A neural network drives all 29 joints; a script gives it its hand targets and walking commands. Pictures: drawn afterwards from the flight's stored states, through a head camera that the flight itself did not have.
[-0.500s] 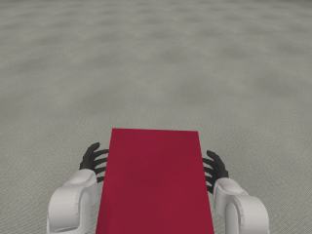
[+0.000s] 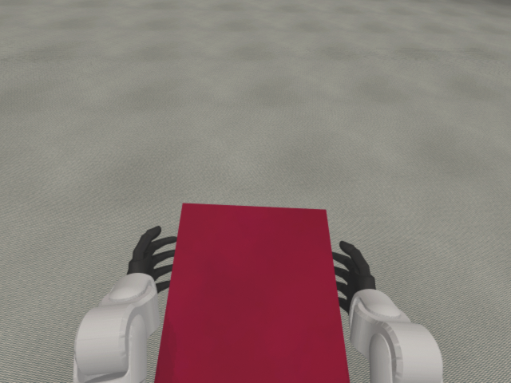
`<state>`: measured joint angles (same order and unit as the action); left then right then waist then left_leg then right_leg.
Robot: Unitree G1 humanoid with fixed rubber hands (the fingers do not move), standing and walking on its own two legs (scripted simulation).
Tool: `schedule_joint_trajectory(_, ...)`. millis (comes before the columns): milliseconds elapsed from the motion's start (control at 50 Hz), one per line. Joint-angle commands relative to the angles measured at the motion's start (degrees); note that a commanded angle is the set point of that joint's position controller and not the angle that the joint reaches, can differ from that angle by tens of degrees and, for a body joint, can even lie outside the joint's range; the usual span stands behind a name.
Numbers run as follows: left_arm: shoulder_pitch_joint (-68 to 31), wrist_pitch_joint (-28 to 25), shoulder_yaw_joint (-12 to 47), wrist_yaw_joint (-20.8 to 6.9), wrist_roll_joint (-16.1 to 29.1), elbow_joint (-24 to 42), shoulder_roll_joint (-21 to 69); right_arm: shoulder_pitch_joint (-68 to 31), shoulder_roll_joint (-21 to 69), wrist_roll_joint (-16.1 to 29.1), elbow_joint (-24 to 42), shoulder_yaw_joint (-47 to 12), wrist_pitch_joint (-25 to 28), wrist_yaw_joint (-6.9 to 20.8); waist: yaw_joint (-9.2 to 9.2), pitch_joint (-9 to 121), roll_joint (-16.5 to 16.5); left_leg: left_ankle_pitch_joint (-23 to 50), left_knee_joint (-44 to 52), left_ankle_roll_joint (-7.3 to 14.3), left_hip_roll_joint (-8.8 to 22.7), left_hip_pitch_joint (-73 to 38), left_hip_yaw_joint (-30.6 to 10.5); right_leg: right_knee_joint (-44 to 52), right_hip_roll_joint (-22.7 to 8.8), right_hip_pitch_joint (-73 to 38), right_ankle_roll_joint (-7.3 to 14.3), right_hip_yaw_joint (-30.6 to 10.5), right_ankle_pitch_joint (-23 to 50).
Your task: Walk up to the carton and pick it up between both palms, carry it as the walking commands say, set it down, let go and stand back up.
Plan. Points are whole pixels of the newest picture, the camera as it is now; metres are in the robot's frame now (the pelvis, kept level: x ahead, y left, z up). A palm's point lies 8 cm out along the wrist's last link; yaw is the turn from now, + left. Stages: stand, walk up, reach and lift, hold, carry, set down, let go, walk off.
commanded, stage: carry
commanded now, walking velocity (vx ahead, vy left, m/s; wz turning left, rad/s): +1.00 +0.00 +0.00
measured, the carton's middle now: (248, 305) +0.25 +0.02 +0.02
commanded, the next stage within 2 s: none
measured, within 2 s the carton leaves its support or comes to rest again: neither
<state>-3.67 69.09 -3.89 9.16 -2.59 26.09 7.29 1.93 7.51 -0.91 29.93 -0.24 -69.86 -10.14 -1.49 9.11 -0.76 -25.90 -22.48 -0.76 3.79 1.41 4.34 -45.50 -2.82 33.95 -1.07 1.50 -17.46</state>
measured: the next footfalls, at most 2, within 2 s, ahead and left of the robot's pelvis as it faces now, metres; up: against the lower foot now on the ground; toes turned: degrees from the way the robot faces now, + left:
right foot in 0.06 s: +0.19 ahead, -0.15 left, +0.00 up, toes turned -3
left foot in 0.38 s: +0.43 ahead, +0.12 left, +0.00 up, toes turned +6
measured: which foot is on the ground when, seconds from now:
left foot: down 0.00-0.08, up 0.10-0.36, down 0.38-0.82, up 0.84-1.00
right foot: up 0.00-0.04, down 0.06-0.42, up 0.44-0.76, down 0.78-1.00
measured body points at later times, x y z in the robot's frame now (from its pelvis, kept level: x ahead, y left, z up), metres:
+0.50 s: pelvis +0.41 +0.03 +0.00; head +0.40 +0.06 +0.45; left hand +0.67 +0.19 +0.06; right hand +0.66 -0.11 +0.08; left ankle +0.39 +0.11 -0.73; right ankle +0.25 -0.11 -0.63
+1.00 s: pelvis +0.86 +0.01 -0.01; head +0.89 +0.02 +0.44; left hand +1.12 +0.18 +0.05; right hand +1.11 -0.12 +0.05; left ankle +0.79 +0.09 -0.66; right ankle +0.86 -0.10 -0.73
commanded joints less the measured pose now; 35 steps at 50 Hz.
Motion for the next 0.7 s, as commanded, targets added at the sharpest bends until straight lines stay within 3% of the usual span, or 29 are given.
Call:
schedule_joint_trajectory(0,-16.82,-0.63,36.59,-7.0,18.04,2.69,48.33,-31.06,40.58,14.46,10.57,-30.79,2.11,6.73,-1.58,12.26,0.23,46.54,-33.84,0.65,2.58,19.87,7.51,21.75,-1.99,-42.34,4.36,-3.42,-5.55)
schedule_joint_trajectory(20,-19.41,-1.31,36.5,-7.26,18.49,4.4,47.08,-31.74,42.12,14.72,11.53,-32.22,2.23,6.95,0.21,16.34,-19.85,16.42,-49.71,-1.56,-5.57,36.95,3.7,30.4,-18.38,-53.88,11.58,-34.62,-13.04)
schedule_joint_trajectory(40,-16.51,-1.16,35.9,-7.1,17.32,1.68,47.16,-30.2,42.52,14.98,9.23,-32.89,1.8,6.93,0.77,14.75,-20.41,-0.03,-56.2,-0.3,-7.04,46.91,-1.87,27.98,-19.41,-59.34,13.91,-39.98,2.86)
schedule_joint_trajectory(60,-19.14,-2.2,35.52,-7.01,17.35,4.49,48.39,-31.66,44.73,16.29,9.62,-33.12,2.63,7.23,0.47,13.61,-14.9,-1.53,-58.92,0.43,-4.88,51.65,-5.08,26.14,-19.14,-59.16,14.29,-39.14,11.97)
schedule_joint_trajectory(80,-20.49,-3.43,35.91,-7.52,19.27,7.33,51.52,-33.86,48.2,17.31,13.38,-33.76,4.04,6.84,0.12,17.35,-11.22,1.39,-56.84,1.36,-1.75,49.4,-7.28,23.8,-17.91,-59.33,11.69,-31.3,15.14)
schedule_joint_trajectory(100,-23.76,-4.29,36.73,-7.95,20.97,9.69,53.97,-33.91,50.7,17.25,13.52,-33.2,5.3,6.87,0.29,17.38,-8.53,5.33,-53.68,1.28,0.4,49.84,-6.28,22.4,-17.26,-60.0,9.53,-23.46,19.84)
schedule_joint_trajectory(120,-22.83,-5.21,36.4,-8.34,20.7,10.74,53.47,-31.96,50.77,17.1,12.71,-33.99,5.64,7.31,0.85,15.24,-8.64,6.89,-48.67,1.05,2.29,46.57,-6.39,24.91,-15.91,-53.87,8.03,-19.43,14.16)
schedule_joint_trajectory(140,-26.05,-6.48,36.73,-8.84,21.53,12.58,55.05,-39.26,51.57,18.63,17.55,-35.68,7.36,7.42,0.79,12.97,-8.91,6.58,-44.43,0.35,2.28,44.92,-4.67,26.47,-15.51,-50.41,8.24,-17.96,12.83)
schedule_joint_trajectory(160,-26.1,-6.64,36.52,-9.11,21.53,12.6,55.11,-38.89,51.27,18.02,18.01,-35.39,7.46,7.57,1.18,11.29,-9.12,5.41,-38.08,0.73,2.4,40.48,-5.07,29.98,-15.8,-42.51,8.83,-18.05,1.0)
schedule_joint_trajectory(180,-23.84,-6.46,35.95,-9.31,21.53,10.28,54.09,-37.65,50.09,16.81,17.36,-34.87,7.48,7.09,1.09,10.06,-11.94,6.05,-35.7,0.16,2.08,39.91,-3.1,33.42,-16.57,-39.02,10.11,-17.69,-3.91)
schedule_joint_trajectory(200,-23.23,-6.06,37.07,-9.18,21.15,10.63,53.0,-36.13,49.03,16.34,16.22,-34.22,7.49,7.2,1.58,7.1,-9.55,4.84,-30.82,-0.29,3.32,37.5,-3.32,34.86,-16.41,-34.75,9.94,-14.23,-6.16)
schedule_joint_trajectory(220,-22.0,-5.58,36.37,-8.83,20.4,10.08,51.06,-33.41,48.45,16.0,12.94,-34.0,6.41,7.31,1.42,5.6,-10.5,5.95,-27.02,-0.71,2.17,34.98,-1.48,36.02,-16.45,-31.74,10.62,-13.2,-8.11)
schedule_joint_trajectory(240,-20.7,-4.97,36.29,-8.58,19.48,9.25,50.0,-32.52,47.29,15.9,12.5,-33.99,5.9,7.17,1.83,5.13,-12.53,7.13,-19.5,-0.61,2.65,28.27,-0.95,33.54,-14.89,-29.26,8.77,-7.24,-3.88)
schedule_joint_trajectory(280,-21.09,-3.09,37.42,-8.06,18.98,9.52,46.64,-29.0,44.45,14.53,8.67,-31.68,4.13,7.06,3.07,5.35,-9.55,11.67,-10.75,-0.93,-1.9,12.71,7.76,28.06,-12.5,-21.36,7.55,-1.27,7.41)
schedule_joint_trajectory(300,-18.96,-2.06,36.07,-7.68,17.69,6.29,45.26,-27.44,43.7,14.48,5.94,-31.05,2.96,7.57,4.15,6.39,-10.95,14.45,-8.05,-1.4,-4.3,3.09,11.04,21.25,-10.88,-17.51,5.98,2.29,15.38)
schedule_joint_trajectory(320,-17.95,-0.88,35.99,-7.35,16.16,4.87,42.96,-22.98,40.67,13.19,1.34,-29.64,2.2,7.24,6.3,7.93,2.62,8.45,-6.14,0.55,-3.16,-10.19,3.75,0.71,-6.08,-8.33,3.47,6.91,24.68)
schedule_joint_trajectory(340,-16.82,-0.35,35.35,-7.43,15.67,3.9,43.72,-23.66,38.76,12.57,1.43,-29.16,2.32,6.85,6.45,10.91,23.37,-6.35,7.62,4.98,10.52,-18.47,-27.72,-20.1,3.5,5.74,-0.07,6.32,15.04)
schedule_joint_trajectory(360,-19.74,0.05,36.28,-7.41,16.73,5.26,42.59,-23.63,38.63,12.07,0.87,-28.37,2.19,6.81,4.47,9.24,27.98,4.73,11.79,7.54,15.32,-21.33,-39.95,-24.64,6.31,13.43,0.55,-1.53,-4.04)
schedule_joint_trajectory(380,-20.42,0.06,37.94,-7.09,17.32,4.23,43.33,-23.26,39.82,12.58,0.98,-27.73,2.36,7.25,3.92,8.95,24.31,16.62,9.49,6.69,16.46,-22.98,-40.15,-30.52,4.47,15.41,1.36,-4.92,-4.75)
schedule_joint_trajectory(420,-24.28,-1.41,39.68,-7.0,19.34,7.03,48.66,-26.68,44.38,14.04,3.82,-27.75,3.67,8.02,3.61,9.29,11.22,39.29,1.01,8.11,16.74,-27.0,-32.94,-33.12,1.34,23.2,2.41,-3.02,-6.36)
schedule_joint_trajectory(440,-24.05,-2.07,39.53,-6.83,18.9,7.38,50.72,-25.73,45.14,14.81,3.98,-27.53,4.07,8.91,3.4,10.65,11.73,42.66,-0.04,7.41,15.74,-25.33,-24.3,-29.87,-2.56,20.89,2.37,-2.94,-3.35)
schedule_joint_trajectory(460,-24.97,-3.05,40.75,-7.34,19.75,7.36,55.11,-28.27,47.31,15.63,6.16,-28.1,5.38,9.52,3.8,10.62,10.87,43.78,0.51,6.29,14.41,-25.61,-19.63,-27.79,-2.67,21.09,1.83,-0.88,-2.35)
schedule_joint_trajectory(480,-26.19,-3.92,40.78,-7.74,19.71,7.88,55.89,-31.28,48.42,16.48,8.65,-29.16,6.49,9.51,4.09,7.47,10.73,40.73,2.69,7.16,14.65,-24.28,-20.77,-25.31,-2.7,22.82,1.35,-0.73,-3.46)
schedule_joint_trajectory(520,-25.12,-5.49,41.53,-8.12,19.98,9.56,57.55,-31.92,50.05,17.59,12.7,-31.02,8.13,9.48,4.11,6.93,9.17,41.79,5.16,7.2,13.71,-21.3,-15.02,-18.86,-2.42,19.21,0.13,1.73,-0.26)
schedule_joint_trajectory(580,-20.35,-5.44,39.45,-7.67,17.72,6.93,55.17,-32.48,47.43,18.15,15.43,-32.44,8.15,9.07,4.03,4.85,5.8,44.15,8.14,7.58,13.43,-17.49,-9.3,-7.42,-1.65,15.04,0.72,5.44,4.88)
schedule_joint_trajectory(620,-21.38,-5.34,39.98,-7.56,17.9,8.84,53.47,-30.29,45.01,17.22,15.2,-32.05,7.67,9.02,3.71,0.56,8.83,44.33,11.47,6.41,10.05,-9.85,-4.48,4.07,0.08,7.79,0.69,9.73,11.02)
schedule_joint_trajectory(640,-17.56,-4.41,38.87,-7.33,16.9,6.94,51.33,-28.01,43.17,16.42,13.45,-32.01,6.54,8.58,2.68,-0.17,10.24,49.47,10.13,4.8,8.85,-6.03,-0.36,11.94,0.86,-0.02,1.34,10.3,12.4)
schedule_joint_trajectory(660,-18.46,-4.08,38.43,-7.11,16.79,6.62,50.13,-27.43,42.58,16.19,12.15,-31.86,5.86,8.47,2.5,1.31,10.26,59.05,5.05,4.01,7.58,-5.58,2.41,13.45,4.28,-7.01,2.36,12.74,13.49)
schedule_joint_trajectory(680,-18.52,-3.55,39.08,-7.09,17.28,6.98,49.54,-23.26,41.83,15.53,10.39,-30.85,5.21,8.47,2.34,2.62,13.3,68.94,-0.68,4.3,6.69,-3.24,3.99,14.7,7.29,-14.63,2.8,15.72,13.74)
